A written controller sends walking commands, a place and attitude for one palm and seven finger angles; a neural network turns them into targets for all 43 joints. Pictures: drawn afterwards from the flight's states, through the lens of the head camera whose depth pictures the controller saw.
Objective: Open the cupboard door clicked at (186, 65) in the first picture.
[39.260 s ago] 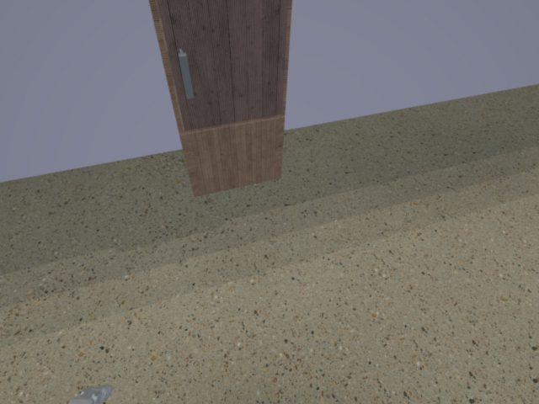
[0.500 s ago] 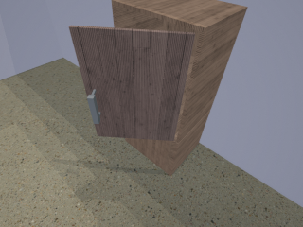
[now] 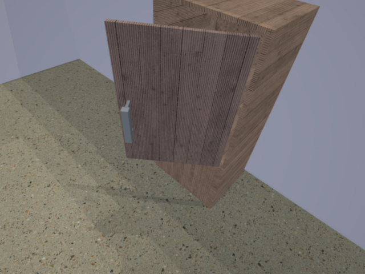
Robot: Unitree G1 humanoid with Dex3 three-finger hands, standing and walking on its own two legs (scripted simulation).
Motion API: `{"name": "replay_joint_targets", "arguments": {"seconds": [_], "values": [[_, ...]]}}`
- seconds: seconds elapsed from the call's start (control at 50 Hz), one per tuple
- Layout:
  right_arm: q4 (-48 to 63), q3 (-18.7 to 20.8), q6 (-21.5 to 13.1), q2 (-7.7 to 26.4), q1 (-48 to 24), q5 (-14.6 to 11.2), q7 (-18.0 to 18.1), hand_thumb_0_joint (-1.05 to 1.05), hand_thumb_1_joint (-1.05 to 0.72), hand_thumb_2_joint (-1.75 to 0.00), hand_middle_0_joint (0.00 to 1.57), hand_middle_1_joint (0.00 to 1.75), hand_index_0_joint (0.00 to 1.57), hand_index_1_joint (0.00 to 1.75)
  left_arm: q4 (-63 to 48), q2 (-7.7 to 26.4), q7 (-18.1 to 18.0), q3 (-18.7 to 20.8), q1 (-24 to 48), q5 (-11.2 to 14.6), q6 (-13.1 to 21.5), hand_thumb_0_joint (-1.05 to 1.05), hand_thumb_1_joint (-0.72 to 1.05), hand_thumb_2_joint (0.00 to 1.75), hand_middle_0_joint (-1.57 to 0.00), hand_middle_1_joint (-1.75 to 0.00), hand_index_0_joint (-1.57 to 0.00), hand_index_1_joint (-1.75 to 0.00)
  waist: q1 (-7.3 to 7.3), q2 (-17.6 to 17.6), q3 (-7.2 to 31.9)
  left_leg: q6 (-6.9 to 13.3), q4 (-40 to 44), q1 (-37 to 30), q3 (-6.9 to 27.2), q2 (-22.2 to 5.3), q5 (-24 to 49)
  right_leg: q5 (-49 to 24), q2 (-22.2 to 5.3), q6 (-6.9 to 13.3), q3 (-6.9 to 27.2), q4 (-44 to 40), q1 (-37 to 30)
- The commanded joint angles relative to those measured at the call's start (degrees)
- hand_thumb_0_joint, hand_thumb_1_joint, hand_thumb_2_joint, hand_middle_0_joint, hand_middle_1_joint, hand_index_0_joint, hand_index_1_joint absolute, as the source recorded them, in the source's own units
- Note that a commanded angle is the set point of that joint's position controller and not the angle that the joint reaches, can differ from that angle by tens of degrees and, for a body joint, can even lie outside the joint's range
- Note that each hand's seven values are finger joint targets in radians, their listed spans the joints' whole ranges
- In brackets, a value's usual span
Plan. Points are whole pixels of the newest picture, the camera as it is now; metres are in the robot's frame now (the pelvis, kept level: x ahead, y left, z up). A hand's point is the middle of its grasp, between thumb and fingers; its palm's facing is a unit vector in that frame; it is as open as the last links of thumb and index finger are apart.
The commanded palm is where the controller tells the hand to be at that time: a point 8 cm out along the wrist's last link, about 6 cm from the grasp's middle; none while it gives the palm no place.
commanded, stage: shuffle to correct the standing spot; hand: left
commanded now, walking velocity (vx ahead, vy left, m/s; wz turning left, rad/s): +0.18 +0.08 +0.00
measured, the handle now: (128, 121) +0.63 +0.23 -0.08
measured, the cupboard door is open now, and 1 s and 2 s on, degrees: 38 38 38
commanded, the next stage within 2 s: come to a stop and stand still in 0.32 s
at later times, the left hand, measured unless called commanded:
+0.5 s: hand (102, 267) +0.17 +0.20 -0.16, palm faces -0.03 -0.99 -0.14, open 7.3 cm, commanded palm none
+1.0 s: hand out of the picture +0.13 +0.25 -0.19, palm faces +0.07 -0.97 -0.22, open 7.3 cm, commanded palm none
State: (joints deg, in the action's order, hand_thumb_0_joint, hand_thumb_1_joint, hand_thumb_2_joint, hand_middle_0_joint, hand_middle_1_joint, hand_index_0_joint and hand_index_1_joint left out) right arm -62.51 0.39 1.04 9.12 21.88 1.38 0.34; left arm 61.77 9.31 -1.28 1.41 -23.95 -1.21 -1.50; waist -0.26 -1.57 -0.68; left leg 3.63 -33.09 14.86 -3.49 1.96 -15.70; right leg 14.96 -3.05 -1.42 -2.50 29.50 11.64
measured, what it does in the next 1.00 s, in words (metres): steps on the spot: right foot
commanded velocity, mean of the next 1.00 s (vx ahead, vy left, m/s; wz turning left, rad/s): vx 0.01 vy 0.03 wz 0.00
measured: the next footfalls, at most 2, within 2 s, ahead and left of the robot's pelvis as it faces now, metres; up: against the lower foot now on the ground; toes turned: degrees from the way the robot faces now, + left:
right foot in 0.70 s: +0.21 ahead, -0.10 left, +0.00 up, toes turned -6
left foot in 1.02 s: +0.14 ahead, +0.18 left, +0.00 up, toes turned +2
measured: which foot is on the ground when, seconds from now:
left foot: down 0.00-0.74, up 0.76-1.00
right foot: down 0.00-0.02, up 0.04-0.68, down 0.70-1.00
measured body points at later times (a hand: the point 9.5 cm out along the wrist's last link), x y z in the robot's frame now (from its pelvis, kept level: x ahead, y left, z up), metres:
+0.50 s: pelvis +0.08 +0.04 +0.01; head +0.07 +0.06 +0.46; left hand +0.18 +0.26 -0.14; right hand -0.03 -0.14 -0.14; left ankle +0.03 +0.06 -0.73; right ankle +0.15 -0.12 -0.68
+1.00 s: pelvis +0.08 +0.05 -0.01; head +0.11 +0.07 +0.44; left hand +0.13 +0.30 -0.17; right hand +0.16 -0.19 -0.15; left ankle +0.10 +0.17 -0.72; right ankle +0.17 -0.09 -0.73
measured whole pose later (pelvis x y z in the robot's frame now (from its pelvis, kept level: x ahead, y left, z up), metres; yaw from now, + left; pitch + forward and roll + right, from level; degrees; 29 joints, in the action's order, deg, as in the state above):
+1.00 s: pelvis +0.08 +0.05 -0.01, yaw +0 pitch -3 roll -1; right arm -55.8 4.1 1.4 9.8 10.0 0.8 1.2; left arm 55.6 11.0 -2.5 4.0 -12.7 -1.8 -2.2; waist -0.9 -1.6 -6.0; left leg -2.2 -43.4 18.7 -0.2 -1.9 -22.8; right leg 9.8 -4.2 -1.0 -4.6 33.6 20.7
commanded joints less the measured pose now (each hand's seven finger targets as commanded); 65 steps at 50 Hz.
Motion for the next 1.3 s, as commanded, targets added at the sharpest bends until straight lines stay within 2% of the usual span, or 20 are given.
{"name": "replay_joint_targets", "arguments": {"seconds": [0.0,0.02,0.04,0.12,0.32,0.42,0.54,0.64,0.68,0.7,0.72,0.82,0.96,0.98,1.0,1.02,1.06,1.14,1.22,1.28], "values": [[1.8,2.6,-1.4,9.0,8.7,0.3,0.8,0.0,-0.9,-0.9,0.2,0.3,0.2,0.3,-5.2,3.6,-0.5,1.3,2.4,-0.8,0.8,0.0,0.9,0.9,-0.2,-0.3,-0.2,-0.3,3.38,14.7,-9.2,2.0,23.6,-0.4,20.0,-13.9,-27.6,15.0,1.9,2.9,-3.0,9.1,16.0],[1.9,2.9,-1.8,9.7,8.9,0.0,1.1,0.0,-0.9,-0.9,0.2,0.3,0.2,0.3,-5.9,2.8,-0.4,1.0,3.9,-1.3,0.8,0.0,0.9,0.9,-0.2,-0.3,-0.2,-0.3,3.32,16.9,-11.6,5.0,29.1,0.0,27.5,-18.2,-30.6,13.3,2.1,2.7,-2.4,19.3,19.3],[2.0,2.4,-2.1,8.7,7.8,-0.2,1.3,0.0,-0.9,-0.9,0.2,0.3,0.2,0.3,-6.2,2.7,-0.3,0.9,4.7,-1.3,1.0,0.0,0.9,0.9,-0.2,-0.3,-0.2,-0.3,2.62,12.3,-12.8,6.1,29.9,0.3,28.4,-19.1,-26.2,11.4,-0.6,3.3,0.7,25.7,21.8],[1.9,1.4,-3.9,5.3,6.3,-0.7,1.8,0.0,-0.9,-0.9,0.2,0.3,0.2,0.3,-4.3,1.0,0.6,1.3,2.6,-0.7,1.8,0.0,0.9,0.9,-0.2,-0.3,-0.2,-0.3,0.76,1.7,-7.5,5.1,26.9,-5.5,17.8,-15.2,-4.5,2.4,-3.2,2.1,1.0,27.8,21.5],[-2.1,1.4,-5.0,2.8,12.2,-0.2,3.0,0.0,-0.9,-0.9,0.2,0.3,0.2,0.3,-6.7,1.2,0.8,2.2,10.6,-0.3,1.2,0.0,0.9,0.9,-0.2,-0.3,-0.2,-0.3,2.54,6.1,-5.5,2.6,24.1,-17.0,13.7,-15.8,17.6,-1.2,-3.1,1.0,0.2,21.2,26.6],[-3.1,1.3,-5.0,2.3,13.8,0.0,3.0,0.0,-0.9,-0.9,0.2,0.3,0.2,0.3,-8.2,1.0,0.8,2.3,15.3,-0.1,1.2,0.0,0.9,0.9,-0.2,-0.3,-0.2,-0.3,3.19,3.1,-7.4,2.1,22.9,-16.6,12.9,-16.1,25.8,-2.0,-2.7,1.2,-0.5,20.2,26.6],[-3.0,0.7,-4.1,1.7,10.6,0.0,3.4,0.0,-0.9,-0.9,0.2,0.3,0.2,0.3,-7.7,-0.5,-0.7,1.2,14.5,0.6,0.8,0.0,0.9,0.9,-0.2,-0.3,-0.2,-0.3,1.51,6.7,-5.3,-0.7,15.5,-12.3,7.1,-13.4,54.1,-3.7,0.0,2.0,-2.2,11.8,13.9],[-1.5,2.3,-2.6,2.8,8.6,-1.0,3.4,0.0,-0.9,-0.9,0.2,0.3,0.2,0.3,-6.7,1.9,-2.0,1.7,7.2,0.2,1.1,0.0,0.9,0.9,-0.2,-0.3,-0.2,-0.3,-1.58,6.1,-3.7,-2.7,5.1,-11.3,6.5,-11.9,59.5,-9.9,1.6,3.0,-3.1,0.1,2.9],[0.2,3.3,-2.1,2.5,8.2,-1.5,3.3,0.0,-0.9,-0.9,0.2,0.3,0.2,0.3,-5.2,4.9,-2.6,2.5,0.9,0.1,1.9,0.0,0.9,0.9,-0.2,-0.3,-0.2,-0.3,-2.89,1.4,1.6,-5.7,-8.5,-2.8,4.6,-7.1,44.0,-39.4,-6.9,8.0,6.0,0.1,-9.0],[1.1,3.7,-1.6,1.1,8.4,-1.6,3.0,0.0,-0.9,-0.9,0.2,0.3,0.2,0.3,-4.9,7.3,-2.7,3.2,-0.3,0.2,2.3,0.0,0.9,0.9,-0.2,-0.3,-0.2,-0.3,-2.18,-2.9,4.2,-7.3,-19.5,5.9,1.3,-0.8,6.3,-61.7,-18.0,14.9,15.2,0.6,-14.4],[2.3,3.8,-1.0,1.0,7.3,-1.5,3.2,0.0,-0.9,-0.9,0.2,0.3,0.2,0.3,-5.6,8.3,-2.7,3.3,0.8,0.3,2.7,0.0,0.9,0.9,-0.2,-0.3,-0.2,-0.3,-1.33,-3.1,5.4,-5.8,-27.7,7.6,3.2,0.9,-20.4,-70.2,-24.7,19.9,17.1,-2.2,-12.3],[4.2,4.0,1.8,-0.3,0.9,-0.7,1.6,0.0,-0.9,-0.9,0.2,0.3,0.2,0.3,-9.2,6.5,-2.8,3.4,11.0,-0.4,1.6,0.0,0.9,0.9,-0.2,-0.3,-0.2,-0.3,1.22,-4.2,1.8,-5.9,-27.7,5.5,4.9,-3.7,-13.8,-38.5,-16.4,14.9,8.2,-8.3,4.0],[5.5,4.0,0.4,1.5,1.8,-0.7,0.6,0.0,-0.9,-0.9,0.2,0.3,0.2,0.3,-10.6,10.3,-1.1,4.3,12.2,-0.7,0.0,0.0,0.9,0.9,-0.2,-0.3,-0.2,-0.3,2.43,-8.2,2.3,-6.0,0.6,-7.2,-1.0,-1.8,-0.1,-4.3,-10.2,7.8,7.7,-5.4,11.7],[8.9,4.6,-0.6,7.7,0.1,-1.4,0.7,0.0,-0.9,-0.9,0.2,0.3,0.2,0.3,-9.7,12.2,-3.6,3.0,9.5,-0.2,1.3,0.0,0.9,0.9,-0.2,-0.3,-0.2,-0.3,3.45,4.1,14.3,-6.9,2.4,-5.2,-3.1,-3.6,-0.5,-26.1,-10.5,6.3,8.8,1.2,-4.3],[12.5,4.0,-0.8,4.9,-4.1,-1.2,0.5,0.0,-0.9,-0.9,0.2,0.3,0.2,0.3,-11.4,12.1,-3.1,2.5,8.3,0.0,0.8,0.0,0.9,0.9,-0.2,-0.3,-0.2,-0.3,1.34,5.9,12.5,-5.6,5.7,-3.8,-0.2,-3.9,-3.0,-6.9,-8.1,5.3,6.0,3.3,0.1],[14.1,4.0,-1.2,7.5,-6.3,-0.2,0.3,0.0,-0.9,-0.9,0.2,0.3,0.2,0.3,-11.5,8.4,-2.3,2.0,9.0,0.1,0.3,0.0,0.9,0.9,-0.2,-0.3,-0.2,-0.3,0.91,15.4,7.0,-3.3,10.8,-0.5,6.4,-9.1,-3.9,6.7,-3.2,3.2,1.6,6.4,6.1],[17.5,4.5,-0.5,11.5,-11.5,0.2,0.5,0.0,-0.9,-0.9,0.2,0.3,0.2,0.3,-11.3,8.0,-1.3,1.6,9.6,-0.6,-2.0,0.0,0.9,0.9,-0.2,-0.3,-0.2,-0.3,0.98,24.7,-5.9,1.5,22.0,15.1,18.2,-15.2,-16.1,11.5,2.7,1.9,-0.6,17.7,10.1],[18.3,3.3,-0.4,9.8,-13.0,0.2,0.4,0.0,-0.9,-0.9,0.2,0.3,0.2,0.3,-9.4,5.6,-0.3,1.2,3.5,-0.6,-1.1,0.0,0.9,0.9,-0.2,-0.3,-0.2,-0.3,-2.16,6.3,-9.2,3.8,19.8,17.3,13.8,-12.8,-15.4,6.1,2.8,2.1,1.1,21.0,8.9],[17.0,3.1,-0.9,9.5,-9.1,0.0,0.8,0.0,-0.9,-0.9,0.2,0.3,0.2,0.3,-9.7,5.7,-0.2,0.9,1.6,-0.6,0.4,0.0,0.9,0.9,-0.2,-0.3,-0.2,-0.3,-1.54,6.0,-5.7,3.3,17.7,9.8,15.2,-12.5,-16.1,5.4,2.1,3.0,1.9,3.2,5.0],[16.5,2.5,-0.8,8.0,-7.8,-0.6,0.5,0.0,-0.9,-0.9,0.2,0.3,0.2,0.3,-10.0,8.1,-0.3,0.7,1.2,-0.7,1.6,0.0,0.9,0.9,-0.2,-0.3,-0.2,-0.3,0.05,0.3,-4.0,-0.7,13.8,5.8,11.2,-6.2,-13.5,13.6,-2.6,7.0,12.7,-8.1,8.4]]}}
